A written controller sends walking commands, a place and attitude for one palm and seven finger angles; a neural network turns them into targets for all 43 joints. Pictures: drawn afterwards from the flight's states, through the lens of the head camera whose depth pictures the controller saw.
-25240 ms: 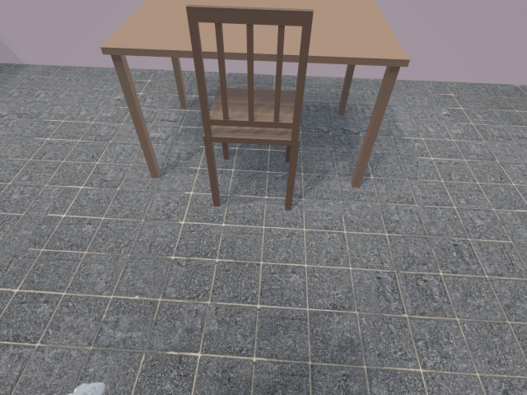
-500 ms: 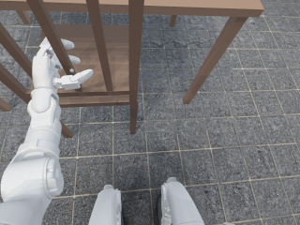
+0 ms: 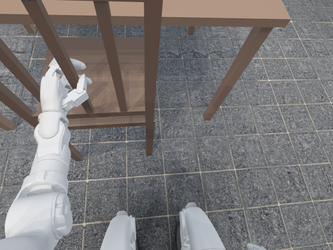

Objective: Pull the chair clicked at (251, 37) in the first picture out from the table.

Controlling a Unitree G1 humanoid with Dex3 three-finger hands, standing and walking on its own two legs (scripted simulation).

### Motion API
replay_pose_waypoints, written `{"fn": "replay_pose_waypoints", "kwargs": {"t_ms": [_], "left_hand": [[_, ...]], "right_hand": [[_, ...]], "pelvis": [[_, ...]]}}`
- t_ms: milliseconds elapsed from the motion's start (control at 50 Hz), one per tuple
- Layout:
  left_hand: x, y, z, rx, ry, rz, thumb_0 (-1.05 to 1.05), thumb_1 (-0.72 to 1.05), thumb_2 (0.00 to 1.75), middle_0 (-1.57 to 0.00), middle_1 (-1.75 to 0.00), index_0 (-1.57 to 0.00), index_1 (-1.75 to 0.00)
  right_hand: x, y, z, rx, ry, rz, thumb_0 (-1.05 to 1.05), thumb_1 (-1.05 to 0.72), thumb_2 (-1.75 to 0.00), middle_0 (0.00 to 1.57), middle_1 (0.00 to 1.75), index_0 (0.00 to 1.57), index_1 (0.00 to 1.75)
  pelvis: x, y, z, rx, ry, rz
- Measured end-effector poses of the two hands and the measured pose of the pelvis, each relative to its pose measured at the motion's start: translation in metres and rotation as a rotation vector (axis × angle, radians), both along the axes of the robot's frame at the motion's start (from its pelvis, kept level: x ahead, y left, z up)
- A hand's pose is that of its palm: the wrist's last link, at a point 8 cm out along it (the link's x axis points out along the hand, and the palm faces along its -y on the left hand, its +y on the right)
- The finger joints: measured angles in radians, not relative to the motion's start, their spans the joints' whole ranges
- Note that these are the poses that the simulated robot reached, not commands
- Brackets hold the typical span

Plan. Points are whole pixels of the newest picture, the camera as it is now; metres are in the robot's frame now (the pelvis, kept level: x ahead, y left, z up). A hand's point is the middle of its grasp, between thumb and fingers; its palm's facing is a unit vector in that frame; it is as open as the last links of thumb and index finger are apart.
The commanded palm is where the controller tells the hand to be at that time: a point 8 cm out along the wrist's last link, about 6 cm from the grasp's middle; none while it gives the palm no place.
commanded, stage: hook a spindle and tug to test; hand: left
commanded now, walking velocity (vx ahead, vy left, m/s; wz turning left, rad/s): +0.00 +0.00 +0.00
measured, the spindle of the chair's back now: (70, 73) +0.51 +0.20 +0.05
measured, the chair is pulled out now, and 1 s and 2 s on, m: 0.01 0.08 0.21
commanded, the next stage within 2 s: step backward, pulling the chair out in 0.32 s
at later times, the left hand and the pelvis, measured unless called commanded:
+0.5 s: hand (83, 98) +0.45 +0.17 +0.03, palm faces +0.06 -0.99 -0.09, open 5.4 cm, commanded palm +0.43 +0.21 +0.02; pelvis +0.00 +0.00 +0.02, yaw +1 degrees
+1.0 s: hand (95, 110) +0.41 +0.14 +0.04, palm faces +0.03 -0.99 -0.14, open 5.0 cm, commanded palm +0.40 +0.19 +0.04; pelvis +0.00 +0.00 +0.10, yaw -1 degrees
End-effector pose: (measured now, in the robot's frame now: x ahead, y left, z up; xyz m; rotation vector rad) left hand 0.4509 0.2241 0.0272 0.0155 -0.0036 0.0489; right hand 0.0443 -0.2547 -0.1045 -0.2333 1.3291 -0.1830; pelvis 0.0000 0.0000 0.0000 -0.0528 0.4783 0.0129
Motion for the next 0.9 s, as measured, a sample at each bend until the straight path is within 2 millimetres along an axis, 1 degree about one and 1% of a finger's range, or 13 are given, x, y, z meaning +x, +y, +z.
{"fn": "replay_pose_waypoints", "kwargs": {"t_ms": [260,440,460,500,560,620,680,740,780,840,900], "left_hand": [[-0.012,-0.002,0.000,0.000,-0.002,-0.006,0.01,0.74,0.80,-0.43,-1.43,-0.41,-1.45],[-0.021,-0.004,0.000,0.002,-0.001,-0.007,0.00,0.73,0.80,-0.44,-1.42,-0.40,-1.45],[-0.022,-0.004,0.002,0.017,0.014,0.000,0.00,0.73,0.80,-0.44,-1.41,-0.40,-1.45],[-0.021,-0.005,0.009,0.071,0.094,0.017,0.01,0.73,0.81,-0.44,-1.38,-0.40,-1.45],[-0.021,-0.008,0.020,0.112,0.246,0.057,0.03,0.73,0.82,-0.41,-1.31,-0.41,-1.45],[-0.024,-0.011,0.026,0.073,0.353,0.101,0.04,0.74,0.81,-0.35,-1.21,-0.42,-1.45],[-0.027,-0.015,0.030,0.046,0.403,0.109,0.04,0.75,0.80,-0.30,-1.13,-0.45,-1.45],[-0.030,-0.019,0.031,0.051,0.429,0.083,0.04,0.75,0.79,-0.29,-1.10,-0.46,-1.45],[-0.033,-0.021,0.032,0.062,0.437,0.060,0.04,0.75,0.78,-0.29,-1.10,-0.47,-1.45],[-0.037,-0.024,0.033,0.079,0.442,0.035,0.03,0.75,0.78,-0.29,-1.11,-0.48,-1.45],[-0.044,-0.028,0.033,0.090,0.443,0.024,0.03,0.75,0.77,-0.29,-1.12,-0.49,-1.45]], "right_hand": [[0.025,-0.001,0.001,0.003,-0.055,0.023,0.00,-0.91,-0.90,0.20,0.30,0.20,0.30],[0.034,-0.002,0.002,0.003,-0.086,0.035,0.00,-0.91,-0.90,0.20,0.30,0.20,0.30],[0.034,-0.002,0.004,0.002,-0.081,0.021,0.00,-0.91,-0.90,0.20,0.30,0.20,0.30],[0.033,0.001,0.014,-0.005,-0.070,-0.015,0.00,-0.91,-0.90,0.20,0.30,0.20,0.30],[0.032,0.008,0.036,-0.006,-0.060,-0.043,0.00,-0.91,-0.90,0.20,0.30,0.20,0.30],[0.029,0.012,0.059,-0.012,-0.053,-0.058,0.00,-0.91,-0.90,0.20,0.30,0.20,0.30],[0.022,0.009,0.077,-0.040,-0.044,-0.068,0.00,-0.91,-0.90,0.20,0.30,0.20,0.30],[0.012,0.002,0.090,-0.078,-0.033,-0.080,0.00,-0.91,-0.90,0.20,0.30,0.20,0.30],[0.005,-0.003,0.095,-0.099,-0.026,-0.087,0.00,-0.91,-0.90,0.20,0.30,0.20,0.30],[-0.005,-0.009,0.097,-0.119,-0.018,-0.099,0.00,-0.91,-0.90,0.20,0.30,0.20,0.30],[-0.013,-0.013,0.095,-0.120,-0.016,-0.110,0.00,-0.91,-0.90,0.20,0.30,0.20,0.30]], "pelvis": [[0.006,0.000,0.002,0.004,-0.005,0.003],[0.006,-0.002,0.003,0.008,-0.013,0.005],[0.005,-0.002,0.006,0.010,-0.030,0.005],[0.004,-0.002,0.019,0.013,-0.078,0.009],[0.009,0.001,0.045,0.018,-0.121,0.015],[0.015,0.002,0.067,0.023,-0.154,0.014],[0.019,0.003,0.082,0.020,-0.180,0.013],[0.019,0.005,0.091,0.013,-0.200,0.012],[0.019,0.006,0.094,0.012,-0.212,0.009],[0.017,0.007,0.095,0.017,-0.229,-0.001],[0.013,0.006,0.096,0.022,-0.245,-0.013]]}}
